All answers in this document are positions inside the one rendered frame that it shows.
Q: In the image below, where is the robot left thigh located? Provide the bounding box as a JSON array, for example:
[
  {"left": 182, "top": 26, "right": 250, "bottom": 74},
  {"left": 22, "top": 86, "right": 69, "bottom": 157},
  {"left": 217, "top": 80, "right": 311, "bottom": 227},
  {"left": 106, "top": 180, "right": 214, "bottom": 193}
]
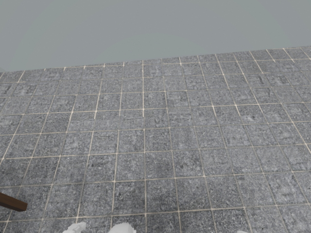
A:
[{"left": 108, "top": 223, "right": 136, "bottom": 233}]

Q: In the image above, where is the table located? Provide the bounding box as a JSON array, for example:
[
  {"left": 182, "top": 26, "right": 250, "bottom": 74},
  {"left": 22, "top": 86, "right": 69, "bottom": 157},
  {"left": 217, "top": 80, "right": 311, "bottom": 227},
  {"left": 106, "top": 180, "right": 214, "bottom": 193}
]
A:
[{"left": 0, "top": 192, "right": 28, "bottom": 212}]

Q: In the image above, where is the left robot hand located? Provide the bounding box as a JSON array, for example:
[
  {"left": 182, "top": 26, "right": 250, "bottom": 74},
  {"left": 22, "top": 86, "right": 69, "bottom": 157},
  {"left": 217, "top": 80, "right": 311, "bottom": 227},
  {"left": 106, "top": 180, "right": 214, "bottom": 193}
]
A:
[{"left": 62, "top": 222, "right": 86, "bottom": 233}]

